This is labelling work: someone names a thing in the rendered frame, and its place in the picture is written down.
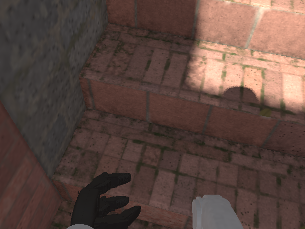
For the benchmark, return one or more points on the left robot hand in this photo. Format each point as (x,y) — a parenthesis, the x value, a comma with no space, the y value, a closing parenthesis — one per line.
(92,210)

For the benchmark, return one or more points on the right robot thigh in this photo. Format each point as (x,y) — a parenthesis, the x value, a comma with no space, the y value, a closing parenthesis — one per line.
(214,212)

